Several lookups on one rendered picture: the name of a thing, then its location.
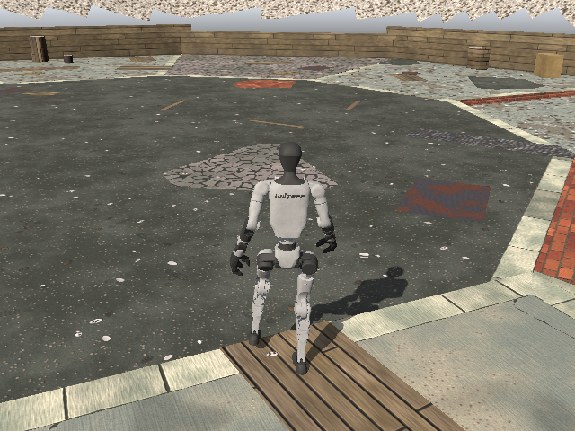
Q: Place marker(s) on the humanoid robot torso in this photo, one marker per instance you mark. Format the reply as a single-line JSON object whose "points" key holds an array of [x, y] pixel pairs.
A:
{"points": [[289, 206]]}

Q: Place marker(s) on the left robot upper arm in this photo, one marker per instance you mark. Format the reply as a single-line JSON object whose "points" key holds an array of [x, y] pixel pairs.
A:
{"points": [[260, 189]]}

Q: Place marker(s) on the robot right forearm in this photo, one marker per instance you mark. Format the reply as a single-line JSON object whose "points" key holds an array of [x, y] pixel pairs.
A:
{"points": [[329, 232]]}

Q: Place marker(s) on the right robot upper arm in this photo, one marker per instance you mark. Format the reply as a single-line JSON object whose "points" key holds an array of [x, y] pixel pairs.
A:
{"points": [[321, 204]]}

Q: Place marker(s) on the right robot hand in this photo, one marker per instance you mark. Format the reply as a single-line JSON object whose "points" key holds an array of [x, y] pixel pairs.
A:
{"points": [[332, 246]]}

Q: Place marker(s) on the humanoid robot head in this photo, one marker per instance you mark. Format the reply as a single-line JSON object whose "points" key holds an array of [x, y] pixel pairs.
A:
{"points": [[289, 155]]}

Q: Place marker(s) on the robot left forearm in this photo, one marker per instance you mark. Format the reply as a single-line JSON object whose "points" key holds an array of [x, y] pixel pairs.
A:
{"points": [[243, 240]]}

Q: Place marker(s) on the left robot hand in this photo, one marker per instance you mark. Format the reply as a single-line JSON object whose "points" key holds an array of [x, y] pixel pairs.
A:
{"points": [[234, 263]]}

